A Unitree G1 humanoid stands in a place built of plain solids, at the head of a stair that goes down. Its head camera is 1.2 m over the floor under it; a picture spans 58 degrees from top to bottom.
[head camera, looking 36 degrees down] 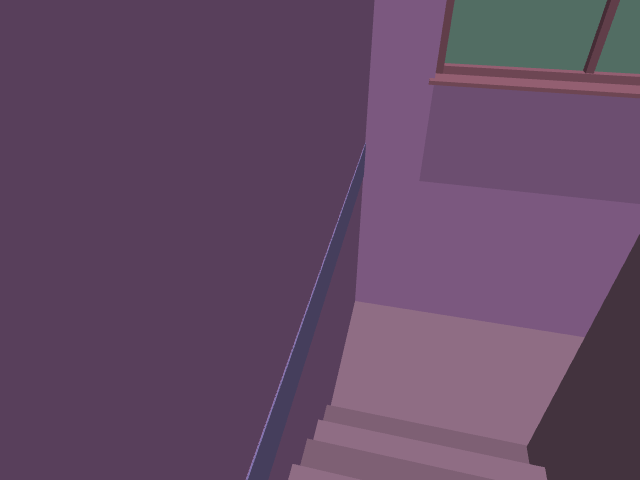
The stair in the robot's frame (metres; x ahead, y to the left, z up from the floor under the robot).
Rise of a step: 0.21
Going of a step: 0.24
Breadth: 1.25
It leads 13 degrees to the right of straight ahead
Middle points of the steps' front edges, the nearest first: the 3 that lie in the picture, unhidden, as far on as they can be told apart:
1.03 -0.50 -0.85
1.26 -0.55 -1.06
1.49 -0.61 -1.27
